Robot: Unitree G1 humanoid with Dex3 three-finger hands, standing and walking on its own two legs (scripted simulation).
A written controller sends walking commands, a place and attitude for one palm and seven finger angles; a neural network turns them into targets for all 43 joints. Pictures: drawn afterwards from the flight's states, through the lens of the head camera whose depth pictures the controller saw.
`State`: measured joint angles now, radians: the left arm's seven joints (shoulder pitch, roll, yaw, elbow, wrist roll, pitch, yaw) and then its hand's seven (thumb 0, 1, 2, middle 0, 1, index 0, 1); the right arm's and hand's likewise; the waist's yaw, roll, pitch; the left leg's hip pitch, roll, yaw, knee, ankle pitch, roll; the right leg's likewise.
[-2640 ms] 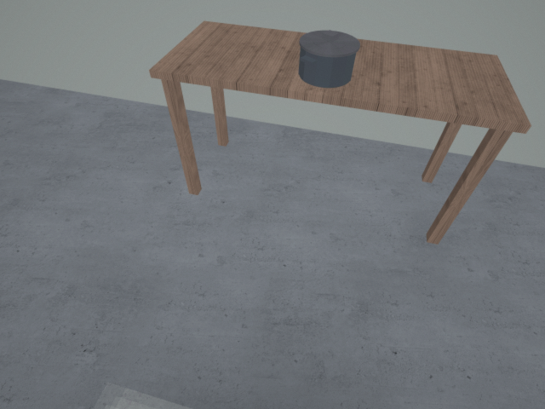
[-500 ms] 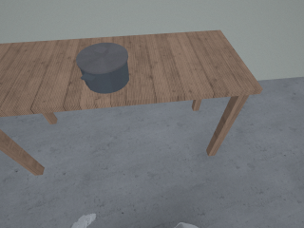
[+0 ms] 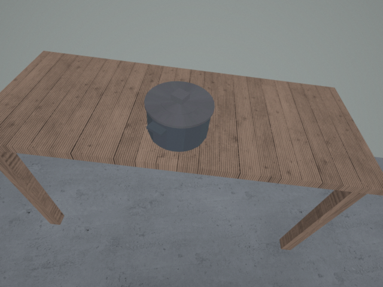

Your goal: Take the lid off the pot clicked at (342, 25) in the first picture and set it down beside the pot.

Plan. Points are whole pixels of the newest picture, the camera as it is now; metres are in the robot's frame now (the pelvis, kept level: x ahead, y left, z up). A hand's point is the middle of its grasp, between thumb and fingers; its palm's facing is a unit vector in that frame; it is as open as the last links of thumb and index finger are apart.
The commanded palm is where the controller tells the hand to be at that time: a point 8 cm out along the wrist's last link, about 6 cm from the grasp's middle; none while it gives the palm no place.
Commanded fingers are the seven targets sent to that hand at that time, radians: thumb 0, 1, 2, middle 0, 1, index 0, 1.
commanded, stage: take the last steps up to it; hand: left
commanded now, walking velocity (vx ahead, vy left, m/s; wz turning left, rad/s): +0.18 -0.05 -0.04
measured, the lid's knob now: (180, 96) +0.60 +0.09 +0.05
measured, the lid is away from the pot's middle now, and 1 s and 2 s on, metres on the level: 0.00 0.00 0.00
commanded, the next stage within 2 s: come to a stop and stand still in 0.12 s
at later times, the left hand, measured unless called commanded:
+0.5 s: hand (129, 280) +0.16 +0.15 -0.16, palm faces +0.05 -0.97 -0.25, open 7.2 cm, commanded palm none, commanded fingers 0.00 0.90 0.90 -0.20 -0.30 -0.20 -0.30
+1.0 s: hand out of the picture +0.02 +0.23 -0.17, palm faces +0.01 -0.95 -0.31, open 7.3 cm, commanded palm none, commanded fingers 0.00 0.90 0.90 -0.20 -0.30 -0.20 -0.30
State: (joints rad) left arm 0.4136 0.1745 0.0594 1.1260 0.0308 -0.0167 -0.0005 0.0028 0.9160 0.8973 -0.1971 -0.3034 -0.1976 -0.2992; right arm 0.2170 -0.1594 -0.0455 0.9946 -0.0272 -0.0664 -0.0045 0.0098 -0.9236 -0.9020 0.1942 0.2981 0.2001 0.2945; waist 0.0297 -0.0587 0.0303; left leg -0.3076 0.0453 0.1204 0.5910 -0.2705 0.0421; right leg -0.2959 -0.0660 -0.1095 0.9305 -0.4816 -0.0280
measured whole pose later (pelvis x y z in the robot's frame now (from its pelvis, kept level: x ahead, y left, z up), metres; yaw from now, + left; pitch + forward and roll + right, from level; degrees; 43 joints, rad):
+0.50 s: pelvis +0.09 -0.03 +0.00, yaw +1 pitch -1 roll +1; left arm 0.18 0.14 0.03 1.03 0.03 -0.03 0.05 0.00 0.94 0.90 -0.20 -0.30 -0.20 -0.30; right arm 0.28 -0.13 -0.04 1.10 0.00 0.03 -0.04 0.01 -0.91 -0.90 0.20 0.30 0.20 0.29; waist -0.02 0.04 0.05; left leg -0.28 0.02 0.05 0.83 -0.56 -0.04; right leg -0.32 -0.03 -0.09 0.54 -0.20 -0.04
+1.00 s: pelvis +0.03 +0.03 -0.01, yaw -2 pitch -5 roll +1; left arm 0.37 0.21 0.00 1.00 0.03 0.05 0.03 0.00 0.91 0.90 -0.20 -0.30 -0.20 -0.30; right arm 0.16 -0.23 -0.03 0.94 -0.02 0.06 0.01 0.01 -0.91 -0.90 0.20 0.30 0.20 0.30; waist 0.04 0.05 0.03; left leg -0.25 -0.03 0.09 0.66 -0.33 0.05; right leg -0.40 -0.06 0.05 0.65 -0.25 0.01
